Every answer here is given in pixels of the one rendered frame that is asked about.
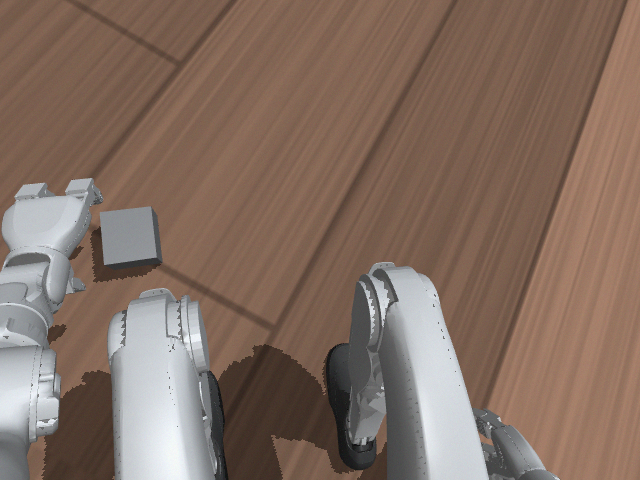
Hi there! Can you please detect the left robot arm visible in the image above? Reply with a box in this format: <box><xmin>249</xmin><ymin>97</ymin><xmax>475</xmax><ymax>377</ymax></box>
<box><xmin>0</xmin><ymin>246</ymin><xmax>71</xmax><ymax>480</ymax></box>

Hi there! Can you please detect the right robot hand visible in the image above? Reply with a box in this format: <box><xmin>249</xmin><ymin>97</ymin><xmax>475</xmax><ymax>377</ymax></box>
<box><xmin>472</xmin><ymin>408</ymin><xmax>546</xmax><ymax>480</ymax></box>

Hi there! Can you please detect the left robot foot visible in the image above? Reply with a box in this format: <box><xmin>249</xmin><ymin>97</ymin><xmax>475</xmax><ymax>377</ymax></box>
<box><xmin>207</xmin><ymin>370</ymin><xmax>228</xmax><ymax>480</ymax></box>

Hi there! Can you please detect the small box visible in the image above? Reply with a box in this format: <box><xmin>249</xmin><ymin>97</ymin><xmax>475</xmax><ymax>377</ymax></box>
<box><xmin>100</xmin><ymin>206</ymin><xmax>163</xmax><ymax>270</ymax></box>

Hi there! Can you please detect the left robot hand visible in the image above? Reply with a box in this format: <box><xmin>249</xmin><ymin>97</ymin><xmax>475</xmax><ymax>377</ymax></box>
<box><xmin>1</xmin><ymin>178</ymin><xmax>103</xmax><ymax>295</ymax></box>

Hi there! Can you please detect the right robot foot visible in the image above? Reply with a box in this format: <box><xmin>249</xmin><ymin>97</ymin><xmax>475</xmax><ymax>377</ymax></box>
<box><xmin>326</xmin><ymin>343</ymin><xmax>377</xmax><ymax>470</ymax></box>

